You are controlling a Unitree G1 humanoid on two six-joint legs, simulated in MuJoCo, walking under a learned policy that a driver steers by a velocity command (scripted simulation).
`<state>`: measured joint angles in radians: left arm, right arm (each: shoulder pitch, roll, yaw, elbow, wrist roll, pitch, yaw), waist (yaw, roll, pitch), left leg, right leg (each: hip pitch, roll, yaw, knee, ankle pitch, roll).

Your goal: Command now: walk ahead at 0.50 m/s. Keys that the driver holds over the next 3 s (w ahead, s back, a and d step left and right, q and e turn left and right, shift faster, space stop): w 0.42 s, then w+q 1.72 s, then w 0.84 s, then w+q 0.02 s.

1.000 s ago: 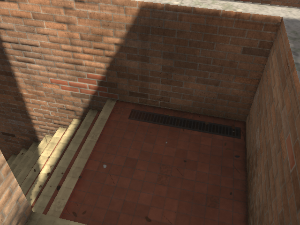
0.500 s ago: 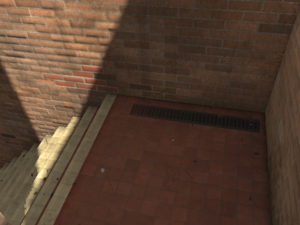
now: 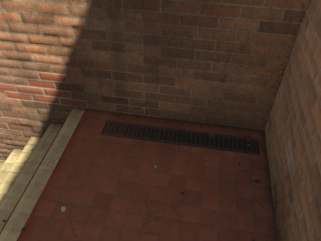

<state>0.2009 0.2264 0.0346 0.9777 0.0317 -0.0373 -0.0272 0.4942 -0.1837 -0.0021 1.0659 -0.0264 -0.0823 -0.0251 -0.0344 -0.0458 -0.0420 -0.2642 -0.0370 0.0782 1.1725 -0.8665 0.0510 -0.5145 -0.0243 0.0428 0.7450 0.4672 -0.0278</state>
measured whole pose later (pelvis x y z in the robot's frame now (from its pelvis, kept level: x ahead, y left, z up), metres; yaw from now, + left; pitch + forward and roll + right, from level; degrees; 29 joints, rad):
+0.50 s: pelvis +0.29 -0.04 -0.23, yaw +0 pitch -1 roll -4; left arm 0.53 0.13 0.01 1.09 0.04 -0.09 0.03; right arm 0.05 -0.22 -0.01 0.97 -0.01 -0.07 0.03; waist 0.11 0.10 -0.01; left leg -0.51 0.04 0.03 0.49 0.44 0.05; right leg -0.07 0.17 -0.09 1.11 -0.92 -0.13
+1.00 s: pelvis +0.62 -0.06 -0.32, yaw +15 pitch +1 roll +0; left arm 0.07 0.19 0.02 0.83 0.03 -0.09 0.01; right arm 0.40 -0.25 -0.06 0.93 -0.02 -0.05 0.00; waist -0.04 0.05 0.02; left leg -0.35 -0.08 -0.05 1.14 -0.48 0.12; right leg -0.43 0.00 0.00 0.65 -0.23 -0.01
